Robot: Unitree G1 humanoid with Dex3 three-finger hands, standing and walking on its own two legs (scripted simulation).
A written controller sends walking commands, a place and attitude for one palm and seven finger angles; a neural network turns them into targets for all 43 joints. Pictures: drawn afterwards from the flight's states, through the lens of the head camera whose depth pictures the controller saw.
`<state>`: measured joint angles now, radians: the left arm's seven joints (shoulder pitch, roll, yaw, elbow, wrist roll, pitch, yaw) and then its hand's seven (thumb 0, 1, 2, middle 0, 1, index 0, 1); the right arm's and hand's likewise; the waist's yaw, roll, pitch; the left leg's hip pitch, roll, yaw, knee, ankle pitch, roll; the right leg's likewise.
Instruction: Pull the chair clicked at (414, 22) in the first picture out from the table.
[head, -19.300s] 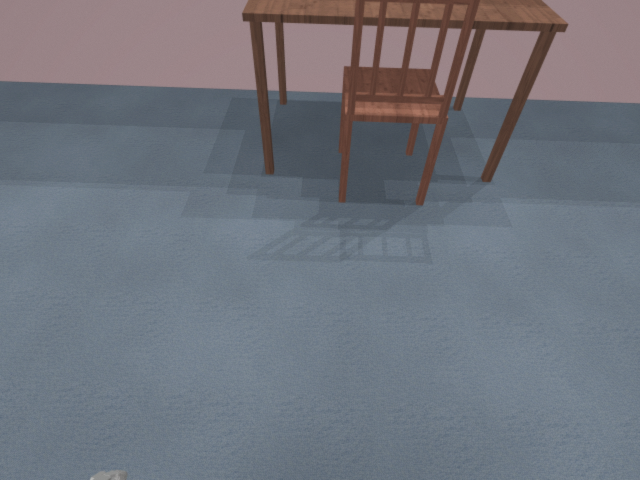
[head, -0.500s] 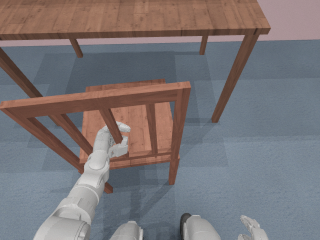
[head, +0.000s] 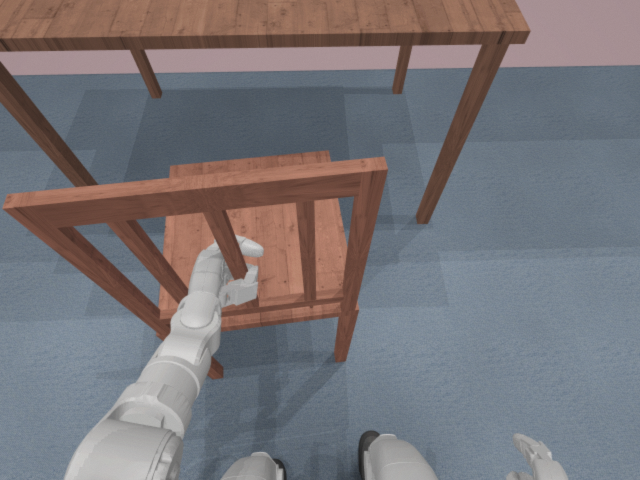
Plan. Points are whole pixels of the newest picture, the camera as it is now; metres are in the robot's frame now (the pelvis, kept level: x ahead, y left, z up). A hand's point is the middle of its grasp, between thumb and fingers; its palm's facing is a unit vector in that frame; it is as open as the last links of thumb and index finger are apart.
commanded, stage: step backward, pulling the chair out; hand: left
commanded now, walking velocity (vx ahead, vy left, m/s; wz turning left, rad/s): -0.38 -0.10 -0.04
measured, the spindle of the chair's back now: (237, 265) +0.40 +0.11 -0.06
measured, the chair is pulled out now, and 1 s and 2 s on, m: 0.32 0.53 0.68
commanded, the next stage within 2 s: stop walking, hand still on the chair in 1.10 s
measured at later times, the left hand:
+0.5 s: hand (238, 355) +0.27 +0.10 -0.06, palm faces -0.11 -0.98 -0.17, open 5.2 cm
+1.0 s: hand (227, 455) +0.16 +0.11 -0.06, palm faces -0.12 -0.98 -0.17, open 5.2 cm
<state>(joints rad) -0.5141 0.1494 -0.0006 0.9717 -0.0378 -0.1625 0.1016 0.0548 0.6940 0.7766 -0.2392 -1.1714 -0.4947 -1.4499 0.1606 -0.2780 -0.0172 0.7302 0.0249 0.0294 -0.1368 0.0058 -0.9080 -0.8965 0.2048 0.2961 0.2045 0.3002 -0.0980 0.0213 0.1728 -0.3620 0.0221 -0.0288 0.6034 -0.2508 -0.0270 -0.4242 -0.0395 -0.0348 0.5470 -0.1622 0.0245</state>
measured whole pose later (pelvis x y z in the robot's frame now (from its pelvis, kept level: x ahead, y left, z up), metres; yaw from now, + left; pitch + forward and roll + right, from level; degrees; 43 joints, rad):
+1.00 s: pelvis -0.21 +0.02 +0.00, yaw -3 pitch +1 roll -1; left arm -0.48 0.16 -0.03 0.94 -0.03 -0.14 0.10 0.04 0.71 0.77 -0.20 -1.19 -0.50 -1.45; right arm 0.18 -0.26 -0.02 0.70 0.01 0.04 -0.11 0.01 -0.91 -0.90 0.20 0.30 0.20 0.30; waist -0.05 -0.01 0.16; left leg -0.34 0.03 -0.01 0.57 -0.25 -0.01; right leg -0.42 -0.04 -0.02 0.69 -0.36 0.01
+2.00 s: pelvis -0.25 +0.01 +0.01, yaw -4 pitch -2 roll +0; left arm -0.08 0.11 -0.07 0.73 -0.02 -0.13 0.09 0.06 0.68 0.80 -0.23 -1.20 -0.49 -1.45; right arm 0.19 -0.21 0.03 0.70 0.02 -0.01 -0.10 0.01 -0.91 -0.90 0.20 0.30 0.20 0.30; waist -0.01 0.03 0.06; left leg -0.18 0.02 -0.01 0.46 -0.25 -0.02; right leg -0.22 -0.03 -0.03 0.46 -0.21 0.01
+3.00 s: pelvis -0.22 +0.01 -0.03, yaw -2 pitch +10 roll -1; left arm 0.22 0.15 -0.09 0.08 -0.05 0.19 0.08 -0.01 -0.53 0.20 -0.04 -0.12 -0.04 -0.12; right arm 0.23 -0.25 0.02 0.55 0.03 -0.10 -0.09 0.01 -0.91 -0.90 0.20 0.30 0.20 0.30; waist -0.03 0.05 -0.11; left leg -0.58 0.01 -0.04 0.87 -0.48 -0.02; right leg -0.59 -0.06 -0.06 0.85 -0.44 0.02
